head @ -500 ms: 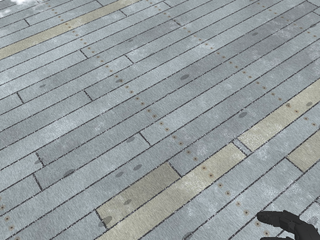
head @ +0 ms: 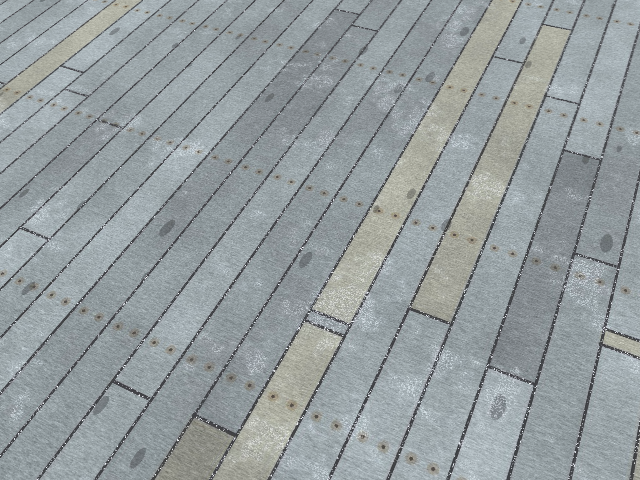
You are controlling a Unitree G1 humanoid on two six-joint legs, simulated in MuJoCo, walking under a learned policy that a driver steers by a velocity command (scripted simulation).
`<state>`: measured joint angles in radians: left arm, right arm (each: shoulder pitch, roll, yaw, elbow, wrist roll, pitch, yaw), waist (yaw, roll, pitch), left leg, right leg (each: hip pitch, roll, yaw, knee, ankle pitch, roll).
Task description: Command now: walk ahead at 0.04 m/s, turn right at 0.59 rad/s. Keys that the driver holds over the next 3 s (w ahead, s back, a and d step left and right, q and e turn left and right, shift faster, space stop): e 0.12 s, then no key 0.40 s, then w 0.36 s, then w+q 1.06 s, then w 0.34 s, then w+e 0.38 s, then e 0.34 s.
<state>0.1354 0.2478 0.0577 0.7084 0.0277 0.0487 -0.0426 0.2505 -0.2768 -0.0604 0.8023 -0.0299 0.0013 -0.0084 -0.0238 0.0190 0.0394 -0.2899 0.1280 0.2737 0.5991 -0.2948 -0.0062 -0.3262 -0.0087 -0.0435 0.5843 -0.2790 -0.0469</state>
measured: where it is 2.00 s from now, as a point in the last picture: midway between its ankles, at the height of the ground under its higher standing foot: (326, 386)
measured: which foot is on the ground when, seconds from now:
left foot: down 0.00-0.00, up 0.02-0.42, down 0.44-0.76, up 0.78-1.00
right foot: down 0.00-0.44, up 0.46-0.74, down 0.76-1.00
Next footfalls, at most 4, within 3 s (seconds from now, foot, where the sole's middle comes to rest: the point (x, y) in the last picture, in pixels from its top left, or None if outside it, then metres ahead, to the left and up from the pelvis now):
0.44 left None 0.06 0.10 -0.76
0.76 right None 0.06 -0.10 -0.76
1.22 left None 0.42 0.06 -0.76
1.78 right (363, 351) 0.76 -0.05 -0.76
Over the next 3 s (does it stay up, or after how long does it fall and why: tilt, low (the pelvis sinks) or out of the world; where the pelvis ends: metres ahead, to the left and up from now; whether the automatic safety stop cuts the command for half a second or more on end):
stays up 1.11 0.24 0.01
